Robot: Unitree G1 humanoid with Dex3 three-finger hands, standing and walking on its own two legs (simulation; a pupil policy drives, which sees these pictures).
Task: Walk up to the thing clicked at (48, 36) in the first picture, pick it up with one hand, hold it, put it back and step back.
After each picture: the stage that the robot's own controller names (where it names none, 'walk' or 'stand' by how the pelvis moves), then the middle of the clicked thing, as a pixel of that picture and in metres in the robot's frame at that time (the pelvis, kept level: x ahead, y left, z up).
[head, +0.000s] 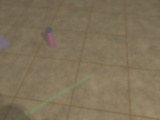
stand; (50, 37) +1.39 +0.38 -0.66
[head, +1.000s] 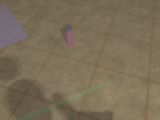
walk; (69, 35) +1.30 +0.21 -0.63
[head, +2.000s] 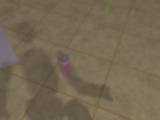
walk; (65, 66) +0.88 +0.17 -0.63
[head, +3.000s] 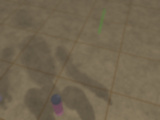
walk; (57, 105) +0.54 +0.19 -0.64
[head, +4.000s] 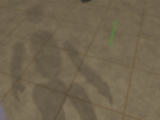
stand; out of the picture +0.37 +0.15 -0.64
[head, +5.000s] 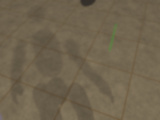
stand; out of the picture +0.34 +0.16 -0.65
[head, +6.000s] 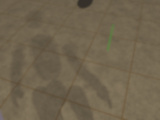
stand; out of the picture +0.36 +0.17 -0.66
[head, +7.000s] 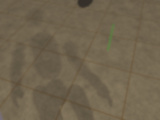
stand; out of the picture +0.35 +0.17 -0.66
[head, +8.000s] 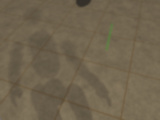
stand; out of the picture +0.34 +0.17 -0.66
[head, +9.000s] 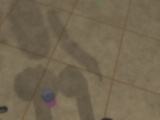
go down; (49, 99) +0.39 +0.15 -0.52
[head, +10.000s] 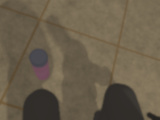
go down; (41, 66) +0.45 +0.16 -0.28
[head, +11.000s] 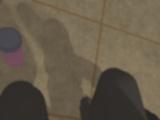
close in; (12, 51) +0.45 +0.19 -0.20
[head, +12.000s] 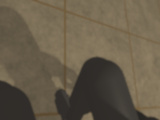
close; out of the picture +0.44 +0.22 -0.17
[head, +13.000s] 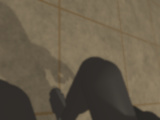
lift; out of the picture +0.43 +0.23 -0.17
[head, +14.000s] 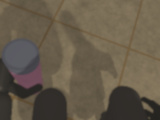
lift; (28, 73) +0.34 +0.19 -0.01
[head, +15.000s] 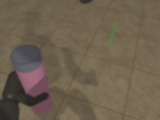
hold; (35, 84) +0.31 +0.16 +0.09
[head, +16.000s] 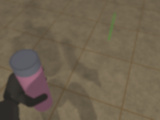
hold; (35, 85) +0.32 +0.17 +0.05
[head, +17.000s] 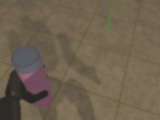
crouch; (36, 82) +0.34 +0.16 +0.03
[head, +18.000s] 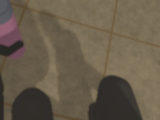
lower; (6, 33) +0.48 +0.18 -0.04
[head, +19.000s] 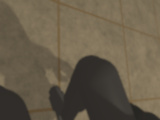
lower; out of the picture +0.47 +0.25 -0.16
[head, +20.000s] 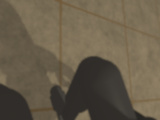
lower; out of the picture +0.46 +0.25 -0.17
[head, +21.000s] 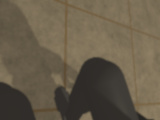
lower; out of the picture +0.45 +0.24 -0.16
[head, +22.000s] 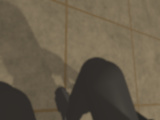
lower; out of the picture +0.45 +0.24 -0.15
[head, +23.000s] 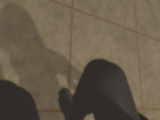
draw back; out of the picture +0.44 +0.21 -0.15
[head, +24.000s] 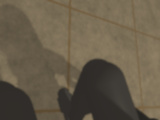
rise; out of the picture +0.44 +0.21 -0.18
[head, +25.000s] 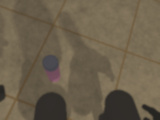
walk; (52, 70) +0.45 +0.15 -0.34
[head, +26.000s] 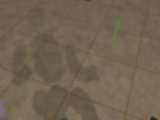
stand; out of the picture +0.38 +0.12 -0.59
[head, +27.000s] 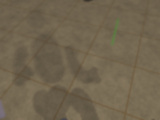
stand; out of the picture +0.38 +0.13 -0.60
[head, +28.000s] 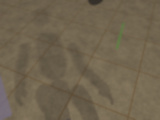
stand; out of the picture +0.38 +0.12 -0.64
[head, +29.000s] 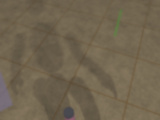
walk; (69, 118) +0.41 +0.11 -0.64
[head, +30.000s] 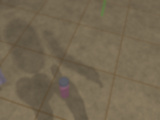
walk; (64, 88) +0.57 +0.12 -0.64
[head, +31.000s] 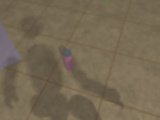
walk; (68, 60) +0.87 +0.18 -0.63
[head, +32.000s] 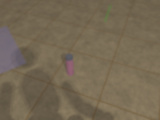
stand; (69, 65) +1.02 +0.14 -0.64
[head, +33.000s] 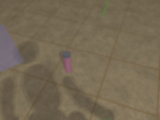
stand; (67, 62) +1.02 +0.17 -0.66
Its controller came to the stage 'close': yes
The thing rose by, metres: 0.70
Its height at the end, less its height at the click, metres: +0.00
